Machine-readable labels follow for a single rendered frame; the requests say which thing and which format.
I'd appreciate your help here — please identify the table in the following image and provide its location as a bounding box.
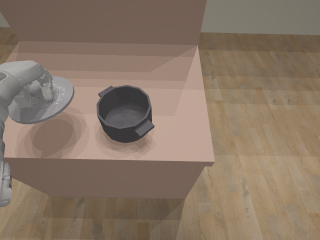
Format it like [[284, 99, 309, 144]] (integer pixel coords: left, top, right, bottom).
[[0, 0, 215, 200]]

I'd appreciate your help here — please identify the left robot hand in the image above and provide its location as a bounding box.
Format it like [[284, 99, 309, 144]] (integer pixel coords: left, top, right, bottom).
[[0, 60, 53, 108]]

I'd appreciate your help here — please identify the left robot forearm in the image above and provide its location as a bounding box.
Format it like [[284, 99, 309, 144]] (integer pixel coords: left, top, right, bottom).
[[0, 69, 21, 161]]

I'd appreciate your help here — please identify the lid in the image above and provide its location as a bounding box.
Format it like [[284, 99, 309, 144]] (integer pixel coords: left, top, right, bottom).
[[8, 76, 75, 125]]

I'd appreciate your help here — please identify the pot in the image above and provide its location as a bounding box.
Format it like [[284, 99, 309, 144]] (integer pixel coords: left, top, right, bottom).
[[96, 85, 155, 143]]

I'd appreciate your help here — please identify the knob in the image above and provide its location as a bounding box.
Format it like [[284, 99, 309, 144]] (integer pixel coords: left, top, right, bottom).
[[26, 83, 43, 98]]

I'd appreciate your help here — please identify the robot left upper arm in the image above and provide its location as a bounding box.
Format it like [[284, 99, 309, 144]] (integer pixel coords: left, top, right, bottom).
[[0, 160, 12, 207]]

